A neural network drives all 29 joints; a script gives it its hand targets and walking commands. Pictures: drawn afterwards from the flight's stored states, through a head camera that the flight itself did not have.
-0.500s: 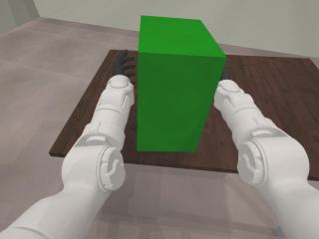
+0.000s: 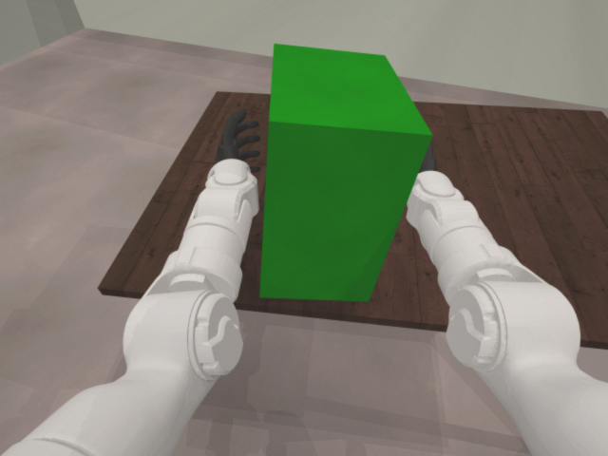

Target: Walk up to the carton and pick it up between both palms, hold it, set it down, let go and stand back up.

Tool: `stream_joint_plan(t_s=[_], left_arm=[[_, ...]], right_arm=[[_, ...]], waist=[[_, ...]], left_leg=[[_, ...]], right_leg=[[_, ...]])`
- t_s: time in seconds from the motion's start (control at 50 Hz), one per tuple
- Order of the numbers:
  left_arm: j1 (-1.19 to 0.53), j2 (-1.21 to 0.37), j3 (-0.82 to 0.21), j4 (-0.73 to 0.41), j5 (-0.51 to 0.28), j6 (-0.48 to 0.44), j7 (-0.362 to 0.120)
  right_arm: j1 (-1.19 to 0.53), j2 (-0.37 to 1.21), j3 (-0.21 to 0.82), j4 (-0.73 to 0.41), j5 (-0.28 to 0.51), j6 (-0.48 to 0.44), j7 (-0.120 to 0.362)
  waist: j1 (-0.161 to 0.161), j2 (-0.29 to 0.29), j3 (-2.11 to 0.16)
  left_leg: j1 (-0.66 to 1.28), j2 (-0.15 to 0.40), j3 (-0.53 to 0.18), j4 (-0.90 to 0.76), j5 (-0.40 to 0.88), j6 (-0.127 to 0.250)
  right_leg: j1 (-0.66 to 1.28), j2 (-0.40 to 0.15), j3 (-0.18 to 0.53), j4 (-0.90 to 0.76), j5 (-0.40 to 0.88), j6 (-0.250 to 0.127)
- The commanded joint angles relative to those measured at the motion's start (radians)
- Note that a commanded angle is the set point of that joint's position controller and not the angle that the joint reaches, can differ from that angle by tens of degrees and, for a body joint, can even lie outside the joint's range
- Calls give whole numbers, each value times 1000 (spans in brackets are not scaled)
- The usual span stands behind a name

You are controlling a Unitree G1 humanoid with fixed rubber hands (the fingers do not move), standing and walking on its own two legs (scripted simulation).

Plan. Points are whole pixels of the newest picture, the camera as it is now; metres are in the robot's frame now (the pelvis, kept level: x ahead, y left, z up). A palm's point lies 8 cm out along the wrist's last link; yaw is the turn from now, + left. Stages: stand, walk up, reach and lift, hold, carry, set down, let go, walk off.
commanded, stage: set down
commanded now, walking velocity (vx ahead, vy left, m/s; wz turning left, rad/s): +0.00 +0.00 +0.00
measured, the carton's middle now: (322, 175) +0.46 +0.03 +0.14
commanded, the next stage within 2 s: none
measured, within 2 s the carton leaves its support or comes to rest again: rests again in 1.50 s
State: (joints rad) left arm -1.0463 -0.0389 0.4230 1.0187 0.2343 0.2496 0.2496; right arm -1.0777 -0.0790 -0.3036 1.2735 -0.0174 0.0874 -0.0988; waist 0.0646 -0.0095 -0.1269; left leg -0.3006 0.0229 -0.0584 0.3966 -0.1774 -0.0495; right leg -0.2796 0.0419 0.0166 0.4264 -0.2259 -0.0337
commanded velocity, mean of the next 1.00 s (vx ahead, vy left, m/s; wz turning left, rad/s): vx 0.00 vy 0.00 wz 0.00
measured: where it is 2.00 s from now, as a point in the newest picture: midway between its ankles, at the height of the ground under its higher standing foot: outside the picture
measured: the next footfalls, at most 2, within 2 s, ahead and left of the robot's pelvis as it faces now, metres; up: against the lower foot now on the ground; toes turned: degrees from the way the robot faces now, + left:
none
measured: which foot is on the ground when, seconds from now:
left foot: down 0.00-1.00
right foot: down 0.00-1.00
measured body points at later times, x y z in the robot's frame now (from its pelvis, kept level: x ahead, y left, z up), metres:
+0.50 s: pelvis +0.00 +0.00 +0.00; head +0.00 +0.00 +0.45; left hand +0.43 +0.16 +0.15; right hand +0.45 -0.10 +0.13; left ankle +0.01 +0.15 -0.74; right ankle -0.01 -0.10 -0.74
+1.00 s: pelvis +0.00 +0.00 +0.00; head +0.01 +0.00 +0.45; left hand +0.42 +0.17 +0.14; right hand +0.44 -0.09 +0.12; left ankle +0.01 +0.15 -0.74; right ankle -0.01 -0.10 -0.74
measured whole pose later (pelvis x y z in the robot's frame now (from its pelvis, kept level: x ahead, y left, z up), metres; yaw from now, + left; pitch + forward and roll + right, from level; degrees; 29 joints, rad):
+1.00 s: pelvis +0.00 +0.00 +0.00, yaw +0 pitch +4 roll +0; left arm -0.96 -0.13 0.60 0.88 0.41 0.17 0.15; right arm -0.95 0.07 -0.65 1.08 -0.37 -0.03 -0.01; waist 0.08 -0.01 -0.06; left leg -0.31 0.02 -0.06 0.40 -0.17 -0.05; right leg -0.28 0.04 0.02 0.43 -0.22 -0.03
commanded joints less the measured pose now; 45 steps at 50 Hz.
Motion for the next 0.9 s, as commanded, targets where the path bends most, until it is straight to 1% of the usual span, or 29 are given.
stream_joint_plan(t_s=[0.0, 0.02, 0.04, 0.16, 0.18, 0.2, 0.22, 0.26, 0.3, 0.32, 0.38, 0.4, 0.44, 0.48, 0.52, 0.56, 0.58, 0.6, 0.62, 0.66, 0.68, 0.7, 0.72, 0.74, 0.76, 0.78, 0.84, 0.86, 0.88], left_arm=[[-601, -628, -132, -121, 34, -73, -115], [-597, -625, -116, -95, 39, -62, -122], [-632, -639, -137, -140, 43, -62, -129], [-644, -629, -135, -166, 58, -87, -115], [-618, -632, -137, -174, 58, -83, -120], [-612, -646, -152, -171, 57, -83, -121], [-590, -604, -99, -155, 78, -80, -122], [-559, -644, -118, -153, 79, -85, -128], [-579, -617, -104, -148, 82, -92, -127], [-570, -583, -66, -134, 98, -97, -129], [-560, -606, -59, -143, 111, -98, -137], [-562, -602, -58, -156, 107, -101, -136], [-542, -588, -52, -155, 111, -105, -136], [-541, -569, -50, -184, 138, -99, -136], [-537, -623, -87, -210, 137, -102, -134], [-485, -587, -40, -192, 159, -103, -130], [-531, -596, -70, -214, 145, -106, -135], [-472, -563, -16, -164, 173, -92, -142], [-446, -576, -28, -178, 159, -95, -147], [-438, -572, -36, -175, 158, -99, -157], [-461, -569, -13, -189, 184, -96, -153], [-432, -577, -9, -167, 185, -93, -156], [-479, -571, -34, -194, 170, -93, -158], [-484, -573, -41, -205, 158, -113, -156], [-443, -562, 0, -191, 190, -102, -156], [-443, -544, 33, -170, 214, -96, -156], [-435, -567, 7, -207, 209, -109, -162], [-433, -565, 13, -184, 202, -100, -171], [-400, -545, 48, -180, 223, -99, -171]], right_arm=[[-858, 539, 110, -275, -49, -101, 168], [-809, 532, 70, -244, -67, -79, 167], [-825, 528, 46, -246, -77, -92, 167], [-845, 517, 51, -271, -109, -126, 187], [-803, 519, 46, -245, -117, -126, 186], [-813, 510, 29, -254, -124, -130, 182], [-825, 522, 38, -283, -113, -132, 181], [-861, 527, 40, -356, -127, -156, 183], [-834, 536, 39, -321, -143, -145, 184], [-807, 542, 33, -294, -152, -134, 190], [-777, 532, 5, -318, -183, -150, 198], [-779, 532, -14, -322, -212, -150, 196], [-768, 520, -13, -322, -209, -154, 200], [-700, 496, -52, -249, -238, -154, 207], [-711, 510, -48, -282, -248, -175, 213], [-715, 497, -18, -317, -249, -183, 218], [-693, 512, -67, -286, -282, -185, 210], [-648, 502, -76, -242, -288, -162, 206], [-688, 519, -48, -318, -279, -173, 210], [-655, 515, -70, -324, -300, -179, 216], [-612, 509, -79, -266, -299, -168, 215], [-647, 505, -91, -328, -309, -180, 213], [-660, 477, -113, -316, -319, -184, 217], [-679, 527, -102, -339, -332, -194, 223], [-625, 507, -113, -302, -341, -182, 223], [-631, 504, -109, -283, -342, -177, 225], [-581, 500, -110, -323, -373, -184, 235], [-567, 509, -137, -304, -386, -174, 227], [-560, 526, -146, -311, -391, -174, 230]], waist=[[92, 10, -603], [56, -8, -539], [27, 30, -609], [69, 31, -653], [51, 15, -656], [43, 29, -647], [68, -6, -613], [74, 13, -701], [67, -16, -626], [96, -33, -587], [87, -2, -649], [59, -43, -627], [64, -33, -651], [61, 28, -599], [54, 40, -648], [102, -12, -653], [50, -5, -672], [63, -30, -534], [82, -45, -575], [51, -33, -610], [58, -1, -563], [66, -18, -547], [30, 12, -575], [70, -13, -642], [59, 0, -580], [83, -9, -539], [53, -28, -536], [34, -32, -476], [46, -50, -474]], left_leg=[[266, -3, 116, 49, 492, -41], [253, -6, 107, 33, 432, -32], [300, -11, 111, 43, 440, -41], [288, -7, 121, 50, 518, -49], [311, -5, 121, 50, 537, -46], [310, -2, 114, 50, 493, -44], [267, -11, 138, 44, 455, -31], [250, -20, 142, 44, 467, -33], [246, -11, 131, 33, 442, -28], [217, -13, 146, 23, 409, -17], [230, -16, 150, 20, 435, -19], [237, -14, 146, 33, 411, -16], [252, -14, 140, 37, 465, -20], [265, -10, 151, 24, 464, -33], [308, -2, 152, 41, 541, -46], [272, -7, 168, 52, 541, -31], [258, -9, 164, 39, 514, -33], [227, -13, 170, 18, 461, -14], [241, -11, 174, 26, 463, -13], [259, -15, 174, 20, 458, -15], [239, -15, 176, 9, 429, -8], [236, -16, 170, 8, 432, -8], [269, -16, 177, 14, 441, -20], [254, -13, 177, 12, 428, -13], [255, -15, 178, 10, 429, -6], [236, -21, 194, -1, 405, -1], [251, -7, 171, 7, 431, -9], [218, -22, 178, -9, 355, 0], [221, -23, 189, -1, 360, 9]], right_leg=[[80, 26, -70, -116, 445, 40], [70, 26, -77, -131, 378, 49], [59, 26, -79, -126, 397, 57], [69, 22, -74, -131, 411, 45], [75, 27, -91, -131, 437, 51], [46, 21, -77, -139, 381, 41], [98, 16, -69, -127, 424, 48], [114, 20, -76, -116, 466, 51], [97, 15, -82, -100, 453, 59], [110, 9, -70, -99, 432, 61], [112, 12, -80, -95, 448, 58], [111, 11, -84, -91, 455, 64], [142, 11, -81, -98, 484, 63], [89, 14, -89, -119, 380, 39], [62, 23, -102, -120, 382, 37], [87, 13, -86, -98, 448, 44], [117, 13, -104, -88, 440, 44], [117, 10, -93, -111, 400, 44], [129, 13, -95, -94, 420, 60], [115, 10, -108, -104, 407, 54], [114, 9, -92, -107, 393, 45], [114, 6, -99, -110, 367, 46], [82, 11, -116, -115, 347, 50], [90, 5, -113, -99, 338, 56], [101, 5, -103, -110, 357, 50], [120, 4, -99, -114, 330, 55], [107, 7, -118, -89, 353, 61], [100, -2, -113, -102, 321, 59], [141, 0, -97, -97, 352, 61]])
